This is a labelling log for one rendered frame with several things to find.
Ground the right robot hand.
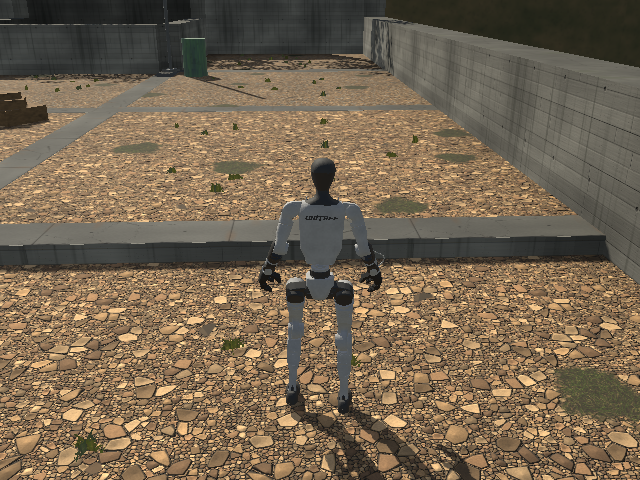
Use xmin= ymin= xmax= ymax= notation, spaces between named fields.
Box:
xmin=359 ymin=272 xmax=382 ymax=292

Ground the robot right upper arm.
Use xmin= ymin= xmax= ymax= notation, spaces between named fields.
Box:
xmin=343 ymin=202 xmax=371 ymax=257

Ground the left robot hand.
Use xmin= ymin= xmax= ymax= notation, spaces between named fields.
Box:
xmin=258 ymin=269 xmax=281 ymax=292

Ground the robot head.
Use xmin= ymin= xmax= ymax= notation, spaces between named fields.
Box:
xmin=305 ymin=158 xmax=339 ymax=206

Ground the robot left upper arm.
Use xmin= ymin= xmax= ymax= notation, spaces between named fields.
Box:
xmin=272 ymin=201 xmax=302 ymax=255

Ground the left robot forearm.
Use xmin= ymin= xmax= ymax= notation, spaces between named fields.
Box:
xmin=262 ymin=240 xmax=282 ymax=275

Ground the right robot forearm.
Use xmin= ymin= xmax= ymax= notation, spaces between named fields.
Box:
xmin=361 ymin=241 xmax=380 ymax=276

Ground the left robot thigh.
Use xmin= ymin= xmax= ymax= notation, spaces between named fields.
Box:
xmin=286 ymin=277 xmax=306 ymax=339

